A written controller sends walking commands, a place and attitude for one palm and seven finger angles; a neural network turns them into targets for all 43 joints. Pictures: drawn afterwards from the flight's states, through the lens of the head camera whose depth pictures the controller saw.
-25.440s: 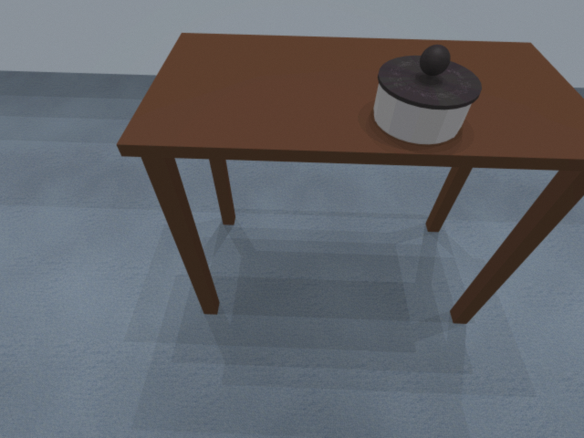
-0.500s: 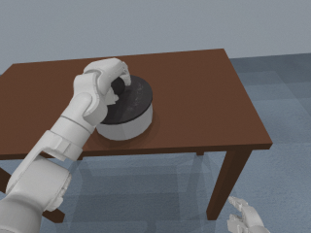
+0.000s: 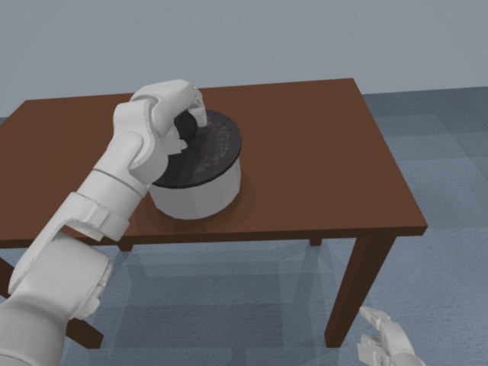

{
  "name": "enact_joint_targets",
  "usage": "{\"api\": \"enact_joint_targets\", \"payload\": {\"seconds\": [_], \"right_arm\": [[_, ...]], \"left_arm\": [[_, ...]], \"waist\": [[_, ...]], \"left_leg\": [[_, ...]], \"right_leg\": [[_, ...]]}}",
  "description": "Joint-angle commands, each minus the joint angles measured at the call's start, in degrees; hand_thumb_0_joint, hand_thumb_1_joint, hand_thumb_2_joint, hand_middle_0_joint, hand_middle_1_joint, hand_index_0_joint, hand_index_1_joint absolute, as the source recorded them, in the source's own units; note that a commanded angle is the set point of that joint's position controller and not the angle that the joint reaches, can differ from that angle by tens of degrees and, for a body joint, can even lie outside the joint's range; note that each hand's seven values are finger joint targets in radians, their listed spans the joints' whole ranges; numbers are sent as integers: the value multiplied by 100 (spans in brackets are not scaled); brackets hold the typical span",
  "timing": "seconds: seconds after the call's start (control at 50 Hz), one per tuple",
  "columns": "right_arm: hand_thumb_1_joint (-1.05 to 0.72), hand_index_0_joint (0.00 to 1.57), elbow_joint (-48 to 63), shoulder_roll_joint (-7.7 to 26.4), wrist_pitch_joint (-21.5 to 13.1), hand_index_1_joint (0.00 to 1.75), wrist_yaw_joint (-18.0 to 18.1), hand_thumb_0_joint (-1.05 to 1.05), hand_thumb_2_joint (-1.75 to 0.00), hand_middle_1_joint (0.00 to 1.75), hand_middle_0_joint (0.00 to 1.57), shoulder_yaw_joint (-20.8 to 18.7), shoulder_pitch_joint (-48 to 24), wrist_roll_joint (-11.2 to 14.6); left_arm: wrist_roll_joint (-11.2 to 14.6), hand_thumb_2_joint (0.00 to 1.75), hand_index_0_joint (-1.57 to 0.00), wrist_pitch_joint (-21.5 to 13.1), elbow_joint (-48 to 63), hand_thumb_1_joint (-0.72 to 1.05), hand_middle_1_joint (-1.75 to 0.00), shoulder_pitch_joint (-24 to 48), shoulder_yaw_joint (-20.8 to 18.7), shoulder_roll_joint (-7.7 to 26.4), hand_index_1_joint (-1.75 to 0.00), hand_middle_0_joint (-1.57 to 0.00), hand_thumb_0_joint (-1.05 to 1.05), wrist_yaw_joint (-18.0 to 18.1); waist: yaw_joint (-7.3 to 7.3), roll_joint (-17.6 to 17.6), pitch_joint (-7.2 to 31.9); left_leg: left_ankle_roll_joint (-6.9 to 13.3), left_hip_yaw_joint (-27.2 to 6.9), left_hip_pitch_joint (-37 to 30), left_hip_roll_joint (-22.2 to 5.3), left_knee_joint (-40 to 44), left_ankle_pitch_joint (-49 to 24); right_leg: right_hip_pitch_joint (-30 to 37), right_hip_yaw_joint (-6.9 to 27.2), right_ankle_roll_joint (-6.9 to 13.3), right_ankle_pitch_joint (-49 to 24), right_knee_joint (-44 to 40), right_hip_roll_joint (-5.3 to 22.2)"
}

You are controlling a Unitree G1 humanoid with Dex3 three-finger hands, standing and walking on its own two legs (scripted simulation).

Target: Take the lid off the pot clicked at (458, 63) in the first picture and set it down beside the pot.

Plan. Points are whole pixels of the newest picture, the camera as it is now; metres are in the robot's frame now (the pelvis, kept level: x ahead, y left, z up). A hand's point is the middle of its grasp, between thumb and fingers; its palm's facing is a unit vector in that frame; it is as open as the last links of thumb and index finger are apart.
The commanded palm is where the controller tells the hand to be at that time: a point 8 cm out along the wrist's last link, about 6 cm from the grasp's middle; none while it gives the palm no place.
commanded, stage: lift the lid straight up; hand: left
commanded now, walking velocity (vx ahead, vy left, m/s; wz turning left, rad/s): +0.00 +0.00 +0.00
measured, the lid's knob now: (181, 126) +0.45 +0.14 +0.19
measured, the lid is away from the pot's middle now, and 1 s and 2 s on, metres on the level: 0.01 0.01 0.05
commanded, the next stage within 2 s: move the lid sideways beside the pot in 1.60 s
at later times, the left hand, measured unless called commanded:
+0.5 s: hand (157, 110) +0.41 +0.15 +0.25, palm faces -0.19 -0.13 -0.97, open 8.2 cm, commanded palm +0.39 +0.15 +0.32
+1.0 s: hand (151, 80) +0.42 +0.15 +0.29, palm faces -0.12 -0.13 -0.98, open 8.2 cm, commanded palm +0.39 +0.15 +0.36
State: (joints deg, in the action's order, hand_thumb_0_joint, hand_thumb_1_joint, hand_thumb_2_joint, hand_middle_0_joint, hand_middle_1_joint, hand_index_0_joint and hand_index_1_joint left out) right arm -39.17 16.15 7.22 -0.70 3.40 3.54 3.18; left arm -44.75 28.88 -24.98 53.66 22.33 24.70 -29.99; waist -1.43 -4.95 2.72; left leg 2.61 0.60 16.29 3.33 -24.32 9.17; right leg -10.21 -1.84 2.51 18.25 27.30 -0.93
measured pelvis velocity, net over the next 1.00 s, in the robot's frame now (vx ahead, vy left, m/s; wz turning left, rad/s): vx -0.01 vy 0.01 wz -0.01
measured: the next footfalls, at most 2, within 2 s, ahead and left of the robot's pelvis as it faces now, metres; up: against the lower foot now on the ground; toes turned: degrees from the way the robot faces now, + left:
none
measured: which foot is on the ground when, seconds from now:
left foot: down 0.00-1.00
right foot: down 0.00-1.00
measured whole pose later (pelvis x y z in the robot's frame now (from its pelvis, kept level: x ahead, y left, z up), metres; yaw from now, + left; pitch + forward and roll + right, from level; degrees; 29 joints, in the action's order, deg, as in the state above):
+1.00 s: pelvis -0.01 +0.01 +0.00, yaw +0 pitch +1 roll +1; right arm -39.2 15.9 5.5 -0.2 4.0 5.0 3.3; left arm -46.4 29.9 -32.4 68.0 20.8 26.3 -34.0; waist -1.4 -4.8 3.3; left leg 3.6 1.2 15.5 4.0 -22.4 7.5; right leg -9.9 -1.2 1.5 16.9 26.2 -0.3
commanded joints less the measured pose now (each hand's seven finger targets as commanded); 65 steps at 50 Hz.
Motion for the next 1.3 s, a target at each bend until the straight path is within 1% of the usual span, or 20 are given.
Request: {"api": "enact_joint_targets", "payload": {"seconds": [0.0, 0.08, 0.1, 0.16, 0.22, 0.34, 0.38, 0.46, 0.48, 0.56, 0.58, 0.74, 0.8, 0.86, 0.94, 0.96, 1.14, 1.18, 1.24, 1.28], "right_arm": [[-90, 20, 941, 514, -316, 30, 36, 0, -90, 30, 20, -189, -938, -34], [-90, 20, 896, 538, -255, 30, 70, 0, -90, 30, 20, -165, -919, -14], [-90, 20, 875, 567, -239, 30, 79, 0, -90, 30, 20, -161, -900, -17], [-90, 20, 1009, 504, -338, 30, 87, 0, -90, 30, 20, -163, -989, -21], [-90, 20, 928, 511, -331, 30, 89, 0, -90, 30, 20, -159, -944, 2], [-90, 20, 894, 625, -368, 30, 163, 0, -90, 30, 20, -201, -847, -37], [-90, 20, 874, 519, -412, 30, 161, 0, -90, 30, 20, -162, -834, -9], [-90, 20, 885, 568, -463, 30, 131, 0, -90, 30, 20, -187, -799, -10], [-90, 20, 889, 547, -468, 30, 127, 0, -90, 30, 20, -172, -825, 13], [-90, 20, 872, 599, -494, 30, 147, 0, -90, 30, 20, -191, -738, -15], [-90, 20, 872, 555, -505, 30, 158, 0, -90, 30, 20, -170, -793, -3], [-90, 20, 920, 615, -510, 30, 82, 0, -90, 30, 20, -217, -795, 2], [-90, 20, 830, 594, -472, 30, 98, 0, -90, 30, 20, -167, -702, -5], [-90, 20, 931, 574, -503, 30, 105, 0, -90, 30, 20, -166, -750, -29], [-90, 20, 905, 619, -420, 30, 84, 0, -90, 30, 20, -182, -773, 5], [-90, 20, 916, 585, -461, 30, 79, 0, -90, 30, 20, -172, -735, -14], [-90, 20, 892, 631, -446, 30, 98, 0, -90, 30, 20, -148, -776, 13], [-90, 20, 825, 558, -497, 30, 134, 0, -90, 30, 20, -106, -746, 15], [-90, 20, 824, 642, -487, 30, 137, 0, -90, 30, 20, -128, -717, 7], [-90, 20, 821, 562, -561, 30, 149, 0, -90, 30, 20, -111, -688, -14]], "left_arm": [[-280, 121, -81, -51, 976, 51, -86, 3294, -1089, 1429, -87, -80, 0, 303], [-305, 121, -81, 8, 458, 51, -86, 3313, -969, 1355, -87, -80, 0, 213], [-320, 121, -81, -5, 524, 51, -86, 3470, -1153, 1625, -87, -80, 0, 211], [-310, 121, -81, -115, 1151, 51, -86, 4021, -999, 1524, -87, -80, 0, 186], [-288, 121, -81, -45, 704, 51, -86, 3803, -828, 1284, -87, -80, 0, 136], [-294, 121, -81, -137, 509, 51, -86, 4055, -1284, 1915, -87, -80, 0, 100], [-372, 121, -81, -142, 306, 51, -86, 4257, -914, 1491, -87, -80, 0, 55], [-350, 121, -81, -124, 465, 51, -86, 4293, -1019, 1624, -87, -80, 0, 34], [-350, 121, -81, -102, 337, 51, -86, 4346, -766, 1334, -87, -80, 0, 7], [-414, 121, -81, -133, 513, 51, -86, 4678, -1166, 1858, -87, -80, 0, 20], [-412, 121, -81, -108, 223, 51, -86, 4581, -961, 1583, -87, -80, 0, -4], [-244, 121, -81, -38, 575, 51, -86, 4572, -780, 1295, -87, -80, 0, -30], [-407, 121, -81, 39, 80, 51, -86, 4646, -1056, 1613, -87, -80, 0, -36], [-480, 121, -81, -28, 495, 51, -86, 5022, -1213, 1869, -87, -80, 0, -35], [-305, 121, -81, 100, 191, 51, -86, 4692, -784, 1295, -87, -80, 0, -90], [-449, 121, -81, 95, 369, 51, -86, 4985, -1020, 1617, -87, -80, 0, -84], [-333, 121, -81, 235, 229, 51, -86, 5230, -751, 1382, -87, -80, 0, -120], [-512, 121, -81, 249, -190, 51, -86, 5533, -706, 1340, -87, -80, 0, -127], [-401, 121, -81, 231, -7, 51, -86, 5633, -722, 1404, -87, -80, 0, -109], [-586, 121, -81, 219, -162, 51, -86, 5833, -791, 1486, -87, -80, 0, -110]], "waist": [[-36, 793, 2318], [21, 998, 1850], [-10, 940, 1922], [2, 584, 2363], [53, 670, 2038], [0, 728, 2224], [83, 766, 2056], [44, 565, 2188], [97, 599, 2057], [42, 686, 2288], [65, 726, 2131], [17, 381, 2344], [4, 860, 2015], [-62, 816, 2427], [2, 695, 2104], [-34, 749, 2279], [22, 518, 2157], [78, 856, 1929], [46, 509, 2233], [34, 702, 2337]], "left_leg": [[215, -141, -1572, 146, -145, -1783], [210, -80, -1293, 145, -54, -1350], [201, -80, -1286, 133, 2, -1258], [222, -126, -1584, 164, -68, -1511], [210, -125, -1540, 141, -39, -1412], [233, -129, -1420, 153, -22, -1160], [238, -115, -1436, 157, -21, -1196], [223, -175, -1550, 146, -6, -1280], [228, -158, -1537, 147, -12, -1278], [226, -182, -1559, 140, 53, -1230], [235, -162, -1527, 134, 29, -1254], [200, -227, -1812, 100, 19, -1569], [199, -185, -1524, 81, 142, -1285], [211, -182, -1629, 101, 111, -1542], [186, -181, -1655, 58, 121, -1532], [192, -171, -1679, 66, 136, -1564], [173, -209, -1739, 47, 174, -1429], [180, -186, -1601, 41, 229, -1195], [154, -226, -1704, 45, 257, -1215], [176, -210, -1722, 49, 228, -1343]], "right_leg": [[142, 274, -32, -2667, -264, -143], [-6, 262, -62, -2362, -369, -112], [47, 280, -67, -2289, -391, -102], [150, 318, -34, -2402, -338, -115], [-65, 257, -37, -2247, -382, -131], [128, 310, -45, -2088, -426, -75], [-27, 304, -53, -2092, -421, -88], [-27, 276, -19, -2050, -428, -128], [-122, 256, -20, -2044, -419, -126], [33, 278, -27, -1978, -463, -125], [-64, 259, -21, -1980, -428, -113], [-72, 167, 36, -2029, -401, -140], [-125, 176, -5, -1858, -466, -138], [141, 239, 8, -2100, -428, -115], [-76, 128, 28, -1962, -452, -115], [20, 203, 16, -2015, -457, -131], [-101, 143, 48, -1770, -521, -110], [-231, 149, 23, -1556, -544, -131], [-96, 134, 47, -1540, -548, -110], [-44, 183, 40, -1663, -521, -122]]}}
